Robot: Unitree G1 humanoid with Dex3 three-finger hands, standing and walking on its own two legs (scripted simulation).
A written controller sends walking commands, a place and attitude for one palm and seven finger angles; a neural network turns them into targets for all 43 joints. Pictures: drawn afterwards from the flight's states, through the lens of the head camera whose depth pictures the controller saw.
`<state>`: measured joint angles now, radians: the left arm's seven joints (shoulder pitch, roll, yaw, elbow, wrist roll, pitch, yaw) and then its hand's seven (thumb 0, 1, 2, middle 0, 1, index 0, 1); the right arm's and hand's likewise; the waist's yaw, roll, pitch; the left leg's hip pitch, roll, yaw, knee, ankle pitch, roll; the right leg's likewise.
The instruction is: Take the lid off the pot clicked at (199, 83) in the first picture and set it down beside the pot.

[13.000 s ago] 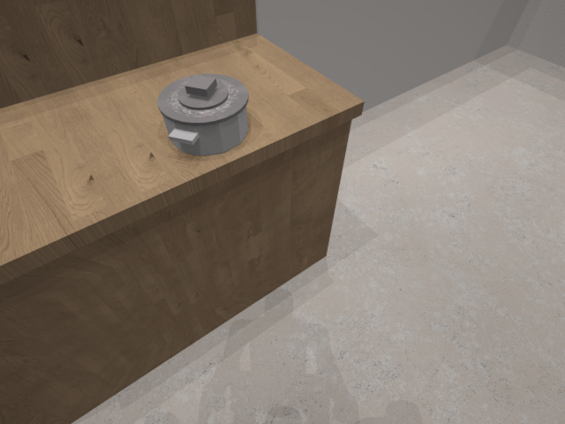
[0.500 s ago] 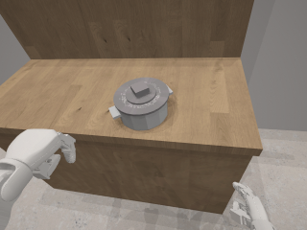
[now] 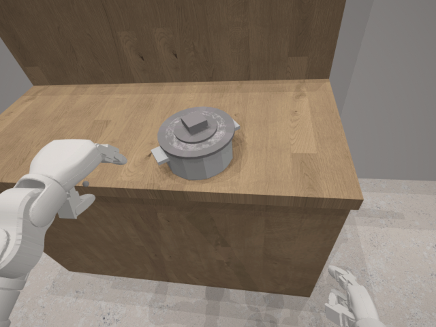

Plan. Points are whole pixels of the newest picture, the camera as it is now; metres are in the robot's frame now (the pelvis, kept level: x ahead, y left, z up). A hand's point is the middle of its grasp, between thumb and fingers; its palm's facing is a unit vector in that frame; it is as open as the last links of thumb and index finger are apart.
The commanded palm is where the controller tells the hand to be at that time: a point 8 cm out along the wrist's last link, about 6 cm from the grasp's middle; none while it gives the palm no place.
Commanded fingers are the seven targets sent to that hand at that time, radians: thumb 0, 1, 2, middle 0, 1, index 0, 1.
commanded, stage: reach forward and open the fingers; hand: left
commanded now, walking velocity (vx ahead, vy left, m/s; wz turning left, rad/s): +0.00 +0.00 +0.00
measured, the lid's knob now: (194, 121) +0.53 +0.12 +0.10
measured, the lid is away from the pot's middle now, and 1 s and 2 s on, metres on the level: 0.00 0.00 0.00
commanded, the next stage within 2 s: move the open hand above the knob in 0.04 s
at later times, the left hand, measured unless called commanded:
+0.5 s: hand (120, 152) +0.36 +0.21 +0.16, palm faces -0.16 -0.02 -0.99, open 9.9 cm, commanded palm +0.34 +0.20 +0.23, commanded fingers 0.00 -0.31 1.51 -0.85 -0.08 -0.85 -0.08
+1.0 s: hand (152, 133) +0.41 +0.17 +0.16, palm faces -0.18 -0.02 -0.98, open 9.9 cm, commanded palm +0.40 +0.17 +0.23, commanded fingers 0.00 -0.31 1.51 -0.85 -0.08 -0.85 -0.08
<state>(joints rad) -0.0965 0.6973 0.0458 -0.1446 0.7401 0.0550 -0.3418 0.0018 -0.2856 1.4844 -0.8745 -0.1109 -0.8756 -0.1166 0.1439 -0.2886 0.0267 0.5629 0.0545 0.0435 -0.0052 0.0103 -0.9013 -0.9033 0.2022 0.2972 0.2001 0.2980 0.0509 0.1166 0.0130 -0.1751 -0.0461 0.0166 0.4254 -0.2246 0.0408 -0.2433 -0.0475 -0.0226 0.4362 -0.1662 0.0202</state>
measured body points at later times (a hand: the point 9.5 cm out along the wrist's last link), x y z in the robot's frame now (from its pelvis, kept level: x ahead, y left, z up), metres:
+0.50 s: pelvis +0.01 +0.00 +0.00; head +0.03 -0.06 +0.45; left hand +0.36 +0.21 +0.22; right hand +0.22 -0.22 -0.11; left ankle +0.00 +0.09 -0.74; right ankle +0.04 -0.13 -0.74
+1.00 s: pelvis +0.03 -0.01 +0.00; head +0.04 -0.06 +0.44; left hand +0.42 +0.17 +0.22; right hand +0.22 -0.23 -0.12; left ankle +0.00 +0.09 -0.74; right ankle +0.04 -0.13 -0.74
